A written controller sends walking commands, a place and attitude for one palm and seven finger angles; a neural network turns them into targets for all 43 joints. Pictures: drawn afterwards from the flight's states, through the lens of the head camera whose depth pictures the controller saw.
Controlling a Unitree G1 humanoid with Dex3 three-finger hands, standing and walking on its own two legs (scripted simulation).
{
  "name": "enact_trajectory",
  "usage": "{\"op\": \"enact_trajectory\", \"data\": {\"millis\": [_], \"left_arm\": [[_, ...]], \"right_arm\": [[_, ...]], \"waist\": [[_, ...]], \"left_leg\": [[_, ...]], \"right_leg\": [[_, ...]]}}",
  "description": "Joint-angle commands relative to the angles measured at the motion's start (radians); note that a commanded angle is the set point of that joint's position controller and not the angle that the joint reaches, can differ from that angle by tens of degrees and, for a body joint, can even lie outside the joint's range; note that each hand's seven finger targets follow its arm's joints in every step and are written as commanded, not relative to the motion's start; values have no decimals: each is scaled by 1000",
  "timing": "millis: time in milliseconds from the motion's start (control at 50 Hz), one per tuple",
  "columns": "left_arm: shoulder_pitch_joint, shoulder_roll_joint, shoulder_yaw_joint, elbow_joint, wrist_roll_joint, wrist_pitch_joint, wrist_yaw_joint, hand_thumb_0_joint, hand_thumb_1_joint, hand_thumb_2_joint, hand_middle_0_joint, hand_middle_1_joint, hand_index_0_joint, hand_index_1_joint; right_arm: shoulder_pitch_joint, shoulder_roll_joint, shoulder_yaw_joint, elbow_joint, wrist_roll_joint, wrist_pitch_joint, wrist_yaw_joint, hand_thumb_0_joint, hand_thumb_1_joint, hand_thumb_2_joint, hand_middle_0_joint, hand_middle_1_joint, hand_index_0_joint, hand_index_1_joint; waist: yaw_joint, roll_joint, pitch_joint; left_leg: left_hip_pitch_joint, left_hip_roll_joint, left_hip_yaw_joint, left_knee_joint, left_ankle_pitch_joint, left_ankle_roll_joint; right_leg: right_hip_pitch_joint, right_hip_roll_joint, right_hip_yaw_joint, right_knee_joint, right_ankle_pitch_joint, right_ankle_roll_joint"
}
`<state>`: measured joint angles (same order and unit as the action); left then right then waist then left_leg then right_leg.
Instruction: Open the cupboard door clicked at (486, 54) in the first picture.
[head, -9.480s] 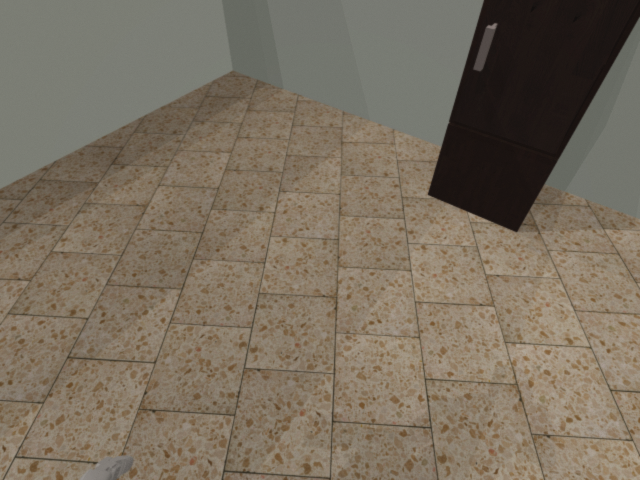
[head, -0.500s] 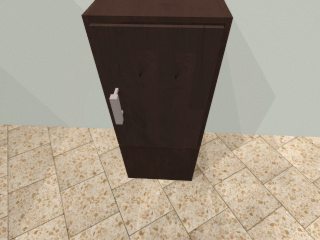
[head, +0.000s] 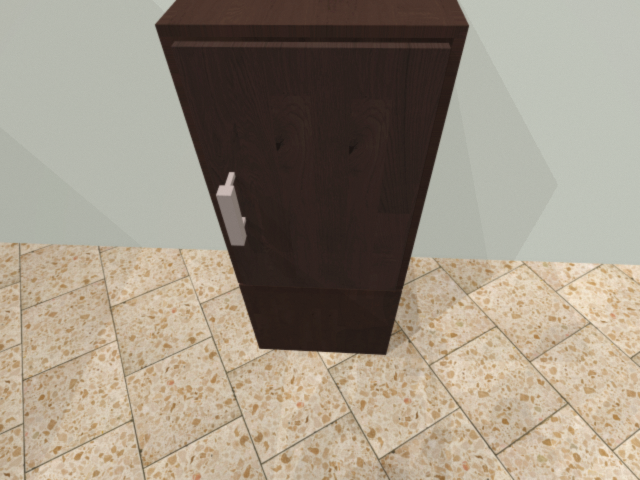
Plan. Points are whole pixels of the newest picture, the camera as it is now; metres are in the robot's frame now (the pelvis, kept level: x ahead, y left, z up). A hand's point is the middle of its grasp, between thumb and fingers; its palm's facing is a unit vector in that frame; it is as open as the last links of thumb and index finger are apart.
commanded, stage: come to a stop and stand still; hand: left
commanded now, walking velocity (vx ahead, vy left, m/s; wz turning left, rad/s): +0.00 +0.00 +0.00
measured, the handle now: (234, 208) +0.58 +0.20 -0.04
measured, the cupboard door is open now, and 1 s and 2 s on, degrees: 0 0 0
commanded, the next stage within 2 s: look again from close up in 0.92 s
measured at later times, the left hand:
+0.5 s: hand out of the picture +0.05 +0.21 -0.17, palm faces +0.01 -0.97 -0.23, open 7.3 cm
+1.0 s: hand out of the picture +0.05 +0.20 -0.17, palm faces +0.01 -0.98 -0.22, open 7.4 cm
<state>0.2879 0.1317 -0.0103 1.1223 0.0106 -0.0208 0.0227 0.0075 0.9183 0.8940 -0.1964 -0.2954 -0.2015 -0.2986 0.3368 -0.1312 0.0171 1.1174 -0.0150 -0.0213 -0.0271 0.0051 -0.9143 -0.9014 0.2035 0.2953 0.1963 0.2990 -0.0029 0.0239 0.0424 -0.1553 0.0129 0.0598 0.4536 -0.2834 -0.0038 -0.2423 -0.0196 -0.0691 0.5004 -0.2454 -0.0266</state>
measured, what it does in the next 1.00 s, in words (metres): stands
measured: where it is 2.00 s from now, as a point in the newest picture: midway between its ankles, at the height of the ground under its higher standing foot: outside the picture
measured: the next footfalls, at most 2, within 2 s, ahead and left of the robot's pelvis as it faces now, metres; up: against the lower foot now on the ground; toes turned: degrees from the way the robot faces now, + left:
none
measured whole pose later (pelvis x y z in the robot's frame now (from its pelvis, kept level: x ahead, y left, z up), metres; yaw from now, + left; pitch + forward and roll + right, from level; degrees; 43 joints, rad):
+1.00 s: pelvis +0.02 +0.02 +0.00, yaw +0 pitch -2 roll +0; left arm 0.22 0.18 0.00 1.10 0.01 -0.01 0.02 0.00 0.91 0.89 -0.20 -0.30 -0.20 -0.30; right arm 0.24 -0.18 0.00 1.12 -0.01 -0.03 -0.03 0.00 -0.91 -0.90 0.20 0.30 0.20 0.30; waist 0.00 0.01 0.06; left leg -0.10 -0.01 0.06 0.44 -0.32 0.02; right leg -0.19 -0.04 -0.06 0.49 -0.28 0.00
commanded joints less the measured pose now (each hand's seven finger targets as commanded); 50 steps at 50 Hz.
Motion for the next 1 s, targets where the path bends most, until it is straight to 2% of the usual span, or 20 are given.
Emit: {"op": "enact_trajectory", "data": {"millis": [0,20,40,60,80,100,120,140,160,220,240,280,360,420,500,620,980], "left_arm": [[57,105,27,-32,5,-11,8,0,900,900,-200,-300,-200,-300],[178,141,29,19,3,-25,48,0,900,900,-200,-300,-200,-300],[115,168,27,-43,5,-37,41,0,900,900,-200,-300,-200,-300],[69,156,26,-65,7,-39,34,0,900,900,-200,-300,-200,-300],[36,156,30,-71,7,-41,33,0,900,900,-200,-300,-200,-300],[15,150,32,-82,4,-43,30,0,900,900,-200,-300,-200,-300],[18,138,29,-81,-2,-42,27,0,900,900,-200,-300,-200,-300],[26,121,27,-81,-3,-35,26,0,900,900,-200,-300,-200,-300],[35,114,23,-75,-3,-29,24,0,900,900,-200,-300,-200,-300],[41,104,20,-59,-1,-20,19,0,900,900,-200,-300,-200,-300],[40,103,19,-58,-1,-18,18,0,900,900,-200,-300,-200,-300],[32,100,19,-57,-1,-13,17,0,900,900,-200,-300,-200,-300],[17,115,23,-62,0,-9,17,0,900,900,-200,-300,-200,-300],[10,129,29,-66,-1,-8,17,0,900,900,-200,-300,-200,-300],[-5,140,33,-68,1,-7,18,0,900,900,-200,-300,-200,-300],[-18,153,37,-69,2,-5,18,0,900,900,-200,-300,-200,-300],[-36,175,38,-64,4,-4,11,0,900,900,-200,-300,-200,-300]], "right_arm": [[70,-69,-12,-13,-4,-13,-2,0,-900,-900,200,300,200,300],[-99,-125,-28,-77,8,-11,8,0,-900,-900,200,300,200,300],[-9,-68,-25,-118,8,5,10,0,-900,-900,200,300,200,300],[12,-51,-20,-104,7,5,10,0,-900,-900,200,300,200,300],[56,-43,-19,-82,8,4,13,0,-900,-900,200,300,200,300],[89,-39,-20,-73,2,-1,16,0,-900,-900,200,300,200,300],[99,-55,-19,-69,0,-10,16,0,-900,-900,200,300,200,300],[82,-74,-18,-71,-1,-15,12,0,-900,-900,200,300,200,300],[57,-79,-18,-79,0,-18,8,0,-900,-900,200,300,200,300],[38,-96,-18,-86,1,-22,-2,0,-900,-900,200,300,200,300],[35,-101,-18,-83,1,-21,-4,0,-900,-900,200,300,200,300],[33,-114,-18,-81,1,-22,-6,0,-900,-900,200,300,200,300],[21,-130,-19,-68,-1,-23,-7,0,-900,-900,200,300,200,300],[16,-139,-21,-60,-2,-26,-9,0,-900,-900,200,300,200,300],[8,-141,-23,-52,-1,-26,-11,0,-900,-900,200,300,200,300],[-9,-152,-27,-41,0,-23,-13,0,-900,-900,200,300,200,300],[-52,-160,-29,-25,0,-18,-9,0,-900,-900,200,300,200,300]], "waist": [[9,-38,33],[79,-178,64],[-7,-157,-43],[-17,-92,-19],[-44,-73,-37],[-47,10,-31],[-40,56,-40],[-24,88,-30],[-11,103,-18],[1,48,14],[1,0,20],[2,-30,31],[4,-21,33],[6,-6,3],[6,-15,-17],[5,-28,-10],[7,-20,5]], "left_leg": [[-99,69,-63,-73,-1,40],[-173,77,-32,121,-20,0],[-145,37,-50,171,-148,3],[-103,38,-47,161,-137,7],[-58,43,-37,106,-63,7],[-25,41,-47,51,23,12],[-40,66,-82,11,115,21],[-76,95,-100,-16,158,30],[-95,102,-111,-38,190,36],[-105,105,-115,-64,238,44],[-99,103,-115,-73,222,45],[-91,100,-117,-91,202,48],[-70,96,-114,-102,242,49],[-41,94,-110,-97,308,49],[-18,93,-103,-90,345,49],[-8,92,-99,-85,350,48],[-15,90,-96,-101,207,44]], "right_leg": [[39,-95,127,-96,-46,-39],[42,-153,193,-122,394,3],[54,-244,279,-186,261,-44],[-6,-229,254,-191,173,-81],[-36,-205,216,-181,94,-91],[-46,-167,168,-126,116,-79],[-17,-125,135,-74,134,-59],[13,-99,114,-56,121,-45],[41,-84,101,-41,129,-35],[68,-76,86,-30,158,-25],[69,-78,83,-37,158,-21],[64,-79,84,-43,150,-16],[74,-82,79,-38,166,-12],[95,-84,74,-24,200,-11],[112,-89,73,-19,249,-12],[112,-93,78,-18,280,-13],[93,-106,102,-67,219,-19]]}}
